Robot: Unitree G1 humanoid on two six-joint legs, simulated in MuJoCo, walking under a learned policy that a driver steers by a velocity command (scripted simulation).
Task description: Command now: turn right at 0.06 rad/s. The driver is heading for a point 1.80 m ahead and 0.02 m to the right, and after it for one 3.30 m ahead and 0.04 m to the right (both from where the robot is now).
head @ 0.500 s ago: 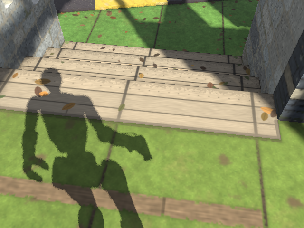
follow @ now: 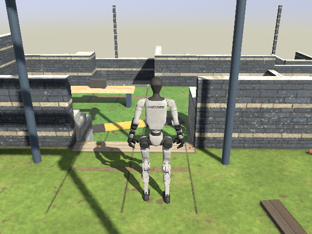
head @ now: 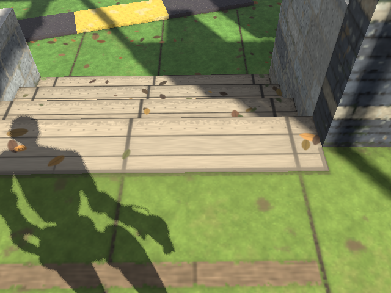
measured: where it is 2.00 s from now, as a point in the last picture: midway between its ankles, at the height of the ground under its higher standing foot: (198, 232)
